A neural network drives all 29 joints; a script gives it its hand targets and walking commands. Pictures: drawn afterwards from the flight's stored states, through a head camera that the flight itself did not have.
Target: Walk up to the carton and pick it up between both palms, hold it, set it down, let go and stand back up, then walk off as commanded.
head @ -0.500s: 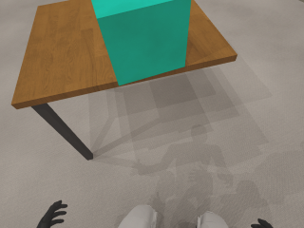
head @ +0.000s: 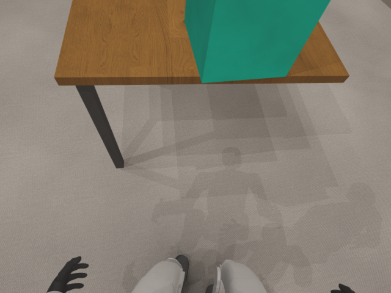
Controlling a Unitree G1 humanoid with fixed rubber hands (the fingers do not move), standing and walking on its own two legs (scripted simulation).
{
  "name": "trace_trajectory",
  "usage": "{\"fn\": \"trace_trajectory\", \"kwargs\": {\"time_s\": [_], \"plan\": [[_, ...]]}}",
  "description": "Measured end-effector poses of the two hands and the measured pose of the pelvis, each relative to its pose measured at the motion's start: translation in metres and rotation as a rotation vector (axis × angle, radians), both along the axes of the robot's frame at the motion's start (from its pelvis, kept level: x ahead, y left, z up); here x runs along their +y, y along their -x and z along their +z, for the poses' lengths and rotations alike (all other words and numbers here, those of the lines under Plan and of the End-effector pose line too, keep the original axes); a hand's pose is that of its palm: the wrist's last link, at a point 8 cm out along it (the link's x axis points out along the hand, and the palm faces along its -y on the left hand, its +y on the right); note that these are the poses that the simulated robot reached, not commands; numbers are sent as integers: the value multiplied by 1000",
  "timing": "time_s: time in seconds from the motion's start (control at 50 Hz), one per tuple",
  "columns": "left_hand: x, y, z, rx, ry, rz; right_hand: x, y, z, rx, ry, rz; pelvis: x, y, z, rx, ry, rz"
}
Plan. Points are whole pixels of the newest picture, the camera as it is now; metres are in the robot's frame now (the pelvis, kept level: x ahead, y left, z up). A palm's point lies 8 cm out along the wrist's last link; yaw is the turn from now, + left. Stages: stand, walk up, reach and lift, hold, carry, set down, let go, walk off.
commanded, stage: walk up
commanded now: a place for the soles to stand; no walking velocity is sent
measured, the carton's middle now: (243, 9) +0.81 -0.09 +0.07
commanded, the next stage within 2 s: none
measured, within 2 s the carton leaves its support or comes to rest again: neither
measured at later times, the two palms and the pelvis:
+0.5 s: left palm out of the picture +0.00 +0.22 -0.18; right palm out of the picture -0.08 -0.39 -0.08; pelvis -0.10 -0.07 -0.03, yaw +1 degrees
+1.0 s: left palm out of the picture -0.09 +0.12 -0.07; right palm out of the picture -0.13 -0.53 -0.16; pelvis -0.15 -0.23 -0.03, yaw +7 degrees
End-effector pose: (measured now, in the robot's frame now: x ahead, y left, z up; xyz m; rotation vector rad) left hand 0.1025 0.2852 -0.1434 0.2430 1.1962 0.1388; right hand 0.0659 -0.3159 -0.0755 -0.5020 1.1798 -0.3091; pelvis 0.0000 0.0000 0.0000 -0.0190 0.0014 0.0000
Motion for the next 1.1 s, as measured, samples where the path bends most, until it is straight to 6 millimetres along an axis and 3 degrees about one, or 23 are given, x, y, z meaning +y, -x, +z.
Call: {"fn": "trace_trajectory", "kwargs": {"time_s": [0.14,0.18,0.24,0.32,0.38,0.48,0.56,0.64,0.7,0.74,0.8,0.86,0.94,0.98,1.04,1.1], "plan": [[35,86,7,82,-87,67,27,9,-32,-106,-96,27,14,28,-15,-96,19,12],[41,85,1,41,-87,87,32,21,-37,-112,-105,34,18,33,-23,-99,16,26],[41,66,-14,-78,-65,89,29,55,-50,-68,-77,29,18,50,-40,-123,1,55],[15,55,-22,-156,12,57,6,96,-34,-53,-7,-31,2,68,-39,-149,-43,46],[-10,60,-27,-169,63,54,-20,114,-14,-53,57,-46,-16,80,-34,-138,-66,44],[-52,90,-39,-124,92,45,-65,139,-2,-58,100,-54,-56,101,-33,-124,-89,21],[-87,128,-45,-62,72,31,-104,157,-19,-60,76,-58,-95,116,-42,-124,-99,1],[-105,186,-39,-24,-2,101,-133,155,-47,-47,16,-13,-131,127,-50,-155,-79,51],[-113,227,-17,23,-67,155,-142,140,-53,-78,-53,26,-149,128,-42,-166,-83,61],[-117,242,2,43,-104,187,-145,134,-55,-84,-109,49,-159,128,-33,-147,-84,72],[-123,244,36,2,-151,237,-149,138,-55,-29,-183,93,-173,128,-16,-91,-68,117],[-131,230,62,-46,-188,243,-163,155,-49,28,-212,93,-188,131,-2,-51,-77,126],[-146,196,70,-155,-239,194,-195,196,-65,116,-184,62,-210,144,-13,-88,-101,129],[-160,189,71,-213,-252,174,-209,202,-78,122,-195,55,-224,147,-21,-117,-118,127],[-182,202,65,-227,-281,161,-226,178,-101,54,-222,68,-247,146,-38,-92,-122,118],[-202,246,42,-153,-313,209,-233,139,-127,-13,-259,128,-264,150,-59,-127,-84,137]]}}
